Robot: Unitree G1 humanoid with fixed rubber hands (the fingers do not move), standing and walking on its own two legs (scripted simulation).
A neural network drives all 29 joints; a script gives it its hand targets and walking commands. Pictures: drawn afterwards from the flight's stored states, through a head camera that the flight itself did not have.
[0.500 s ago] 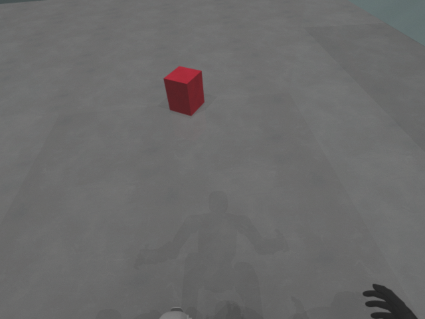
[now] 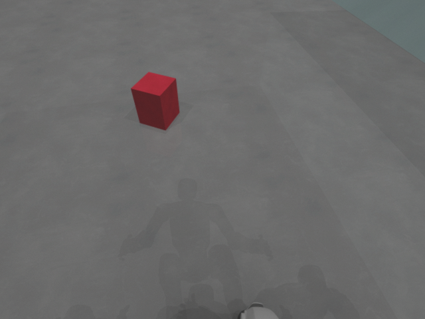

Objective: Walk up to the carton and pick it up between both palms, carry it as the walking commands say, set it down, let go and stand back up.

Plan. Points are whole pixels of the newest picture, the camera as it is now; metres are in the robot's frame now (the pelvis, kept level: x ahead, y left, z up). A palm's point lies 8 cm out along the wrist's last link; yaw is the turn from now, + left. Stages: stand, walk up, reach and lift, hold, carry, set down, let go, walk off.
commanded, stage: walk up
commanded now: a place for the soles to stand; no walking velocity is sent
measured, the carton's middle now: (157, 101) +1.59 +0.29 -0.63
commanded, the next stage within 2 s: none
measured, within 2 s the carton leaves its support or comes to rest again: neither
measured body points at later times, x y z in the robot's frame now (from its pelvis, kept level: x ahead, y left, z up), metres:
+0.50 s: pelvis +0.28 +0.06 -0.01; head +0.28 +0.06 +0.44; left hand +0.27 +0.44 -0.08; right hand +0.50 -0.25 -0.07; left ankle +0.41 +0.20 -0.73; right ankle +0.21 -0.11 -0.74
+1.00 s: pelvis +0.52 +0.12 -0.02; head +0.54 +0.09 +0.43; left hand +0.66 +0.47 -0.07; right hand +0.57 -0.22 -0.13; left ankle +0.44 +0.22 -0.69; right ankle +0.62 +0.02 -0.74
